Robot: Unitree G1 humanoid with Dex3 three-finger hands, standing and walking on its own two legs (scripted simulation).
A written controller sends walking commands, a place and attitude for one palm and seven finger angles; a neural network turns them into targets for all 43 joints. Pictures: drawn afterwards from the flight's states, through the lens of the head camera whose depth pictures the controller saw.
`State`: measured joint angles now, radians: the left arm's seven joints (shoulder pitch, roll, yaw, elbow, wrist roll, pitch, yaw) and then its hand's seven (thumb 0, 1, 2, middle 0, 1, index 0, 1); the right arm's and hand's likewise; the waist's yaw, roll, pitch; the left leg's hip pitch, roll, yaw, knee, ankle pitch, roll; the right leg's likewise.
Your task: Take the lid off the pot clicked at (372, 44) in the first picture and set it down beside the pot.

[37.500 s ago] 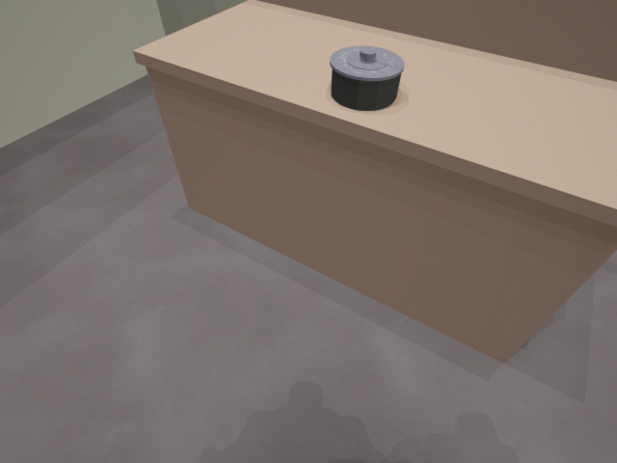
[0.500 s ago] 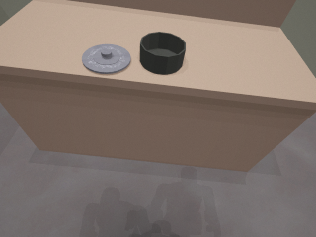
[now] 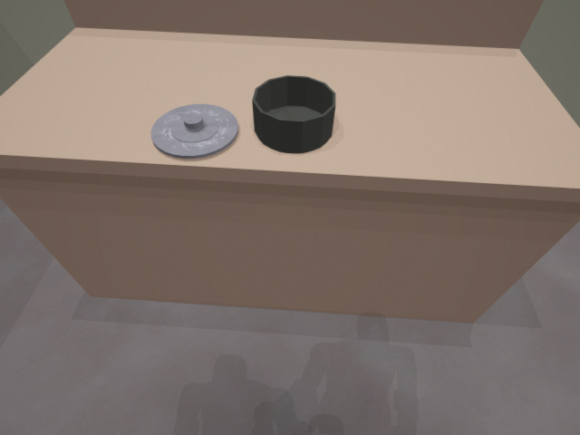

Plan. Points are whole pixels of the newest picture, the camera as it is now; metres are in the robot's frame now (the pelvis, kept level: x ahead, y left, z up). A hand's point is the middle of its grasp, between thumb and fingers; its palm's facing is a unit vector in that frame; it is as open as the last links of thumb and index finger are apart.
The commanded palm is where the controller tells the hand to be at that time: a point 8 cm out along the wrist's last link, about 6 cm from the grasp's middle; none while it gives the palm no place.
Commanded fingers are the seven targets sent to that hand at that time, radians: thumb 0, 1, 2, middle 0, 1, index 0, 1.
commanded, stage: let the arm hang, fingers relaxed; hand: left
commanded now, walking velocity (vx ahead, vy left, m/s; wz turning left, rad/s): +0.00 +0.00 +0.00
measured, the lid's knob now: (193, 120) +0.73 +0.25 +0.00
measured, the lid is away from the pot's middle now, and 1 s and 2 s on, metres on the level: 0.23 0.23 0.23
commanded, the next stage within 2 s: look to check the result in 0.34 s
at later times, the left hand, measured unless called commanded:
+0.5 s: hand out of the picture +0.01 +0.17 -0.18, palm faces +0.02 -0.98 -0.19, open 7.3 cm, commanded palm none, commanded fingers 0.00 0.90 0.90 -0.20 -0.30 -0.20 -0.30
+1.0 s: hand out of the picture +0.00 +0.16 -0.18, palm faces +0.02 -0.98 -0.19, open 7.4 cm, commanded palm none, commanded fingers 0.00 0.90 0.90 -0.20 -0.30 -0.20 -0.30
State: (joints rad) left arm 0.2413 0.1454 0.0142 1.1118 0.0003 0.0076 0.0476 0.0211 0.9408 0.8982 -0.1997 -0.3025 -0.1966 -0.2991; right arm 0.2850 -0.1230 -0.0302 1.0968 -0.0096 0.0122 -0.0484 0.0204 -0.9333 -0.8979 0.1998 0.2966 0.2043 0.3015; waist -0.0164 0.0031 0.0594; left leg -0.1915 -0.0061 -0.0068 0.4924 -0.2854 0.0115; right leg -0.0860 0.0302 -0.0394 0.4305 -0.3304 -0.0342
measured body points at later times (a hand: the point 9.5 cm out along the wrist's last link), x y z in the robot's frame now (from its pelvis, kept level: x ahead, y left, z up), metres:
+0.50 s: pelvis +0.00 +0.00 +0.00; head +0.03 +0.00 +0.45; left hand +0.01 +0.22 -0.16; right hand -0.02 -0.21 -0.16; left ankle -0.01 +0.11 -0.74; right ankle -0.06 -0.09 -0.74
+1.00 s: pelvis +0.00 +0.00 +0.00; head +0.03 +0.00 +0.45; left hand +0.00 +0.21 -0.16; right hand -0.02 -0.21 -0.16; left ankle -0.01 +0.11 -0.74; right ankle -0.06 -0.09 -0.74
